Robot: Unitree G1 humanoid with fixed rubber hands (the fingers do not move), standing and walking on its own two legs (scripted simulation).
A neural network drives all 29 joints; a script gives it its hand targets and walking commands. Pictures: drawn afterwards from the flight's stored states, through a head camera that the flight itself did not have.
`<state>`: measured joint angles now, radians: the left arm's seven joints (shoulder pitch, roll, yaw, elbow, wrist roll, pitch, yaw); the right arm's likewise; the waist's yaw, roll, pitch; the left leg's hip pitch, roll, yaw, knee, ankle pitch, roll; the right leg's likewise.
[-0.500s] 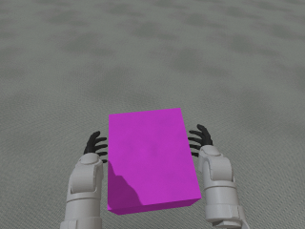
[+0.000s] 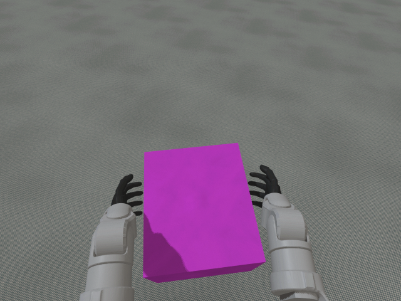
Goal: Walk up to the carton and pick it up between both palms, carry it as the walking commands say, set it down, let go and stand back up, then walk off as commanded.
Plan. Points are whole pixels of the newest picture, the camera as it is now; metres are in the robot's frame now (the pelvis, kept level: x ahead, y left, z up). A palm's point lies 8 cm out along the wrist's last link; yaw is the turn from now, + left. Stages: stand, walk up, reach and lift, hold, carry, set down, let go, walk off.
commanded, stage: carry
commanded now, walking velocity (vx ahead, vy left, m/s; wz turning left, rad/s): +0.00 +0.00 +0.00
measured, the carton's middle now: (198, 212) +0.33 +0.00 -0.05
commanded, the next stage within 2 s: none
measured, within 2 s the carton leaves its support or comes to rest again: neither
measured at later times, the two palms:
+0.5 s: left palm (122, 210) +0.29 +0.16 +0.04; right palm (272, 200) +0.30 -0.15 +0.05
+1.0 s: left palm (114, 205) +0.26 +0.15 +0.09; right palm (282, 201) +0.27 -0.15 +0.09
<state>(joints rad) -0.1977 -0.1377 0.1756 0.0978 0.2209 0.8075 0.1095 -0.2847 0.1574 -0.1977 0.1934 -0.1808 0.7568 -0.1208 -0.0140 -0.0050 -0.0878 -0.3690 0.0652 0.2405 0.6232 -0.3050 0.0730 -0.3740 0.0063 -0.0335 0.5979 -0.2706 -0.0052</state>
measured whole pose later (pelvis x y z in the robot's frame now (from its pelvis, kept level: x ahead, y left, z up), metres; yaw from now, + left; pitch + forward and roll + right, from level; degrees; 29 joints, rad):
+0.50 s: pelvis +0.00 +0.00 +0.00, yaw +0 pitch +3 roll -1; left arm -0.19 -0.14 0.18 0.11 0.21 0.78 0.11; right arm -0.27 0.15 -0.20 0.21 -0.18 0.73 -0.12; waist -0.01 0.00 -0.09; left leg -0.37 0.06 0.24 0.62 -0.30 0.07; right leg -0.37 0.01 -0.03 0.60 -0.27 -0.01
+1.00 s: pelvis -0.01 +0.00 +0.00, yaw +0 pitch +1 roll -1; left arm -0.23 -0.13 0.11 -0.22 0.11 1.18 0.23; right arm -0.25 0.15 -0.16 -0.18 -0.16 1.11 -0.13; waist -0.01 0.01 -0.09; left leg -0.37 0.06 0.24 0.64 -0.29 0.07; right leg -0.37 0.00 -0.03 0.61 -0.26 -0.01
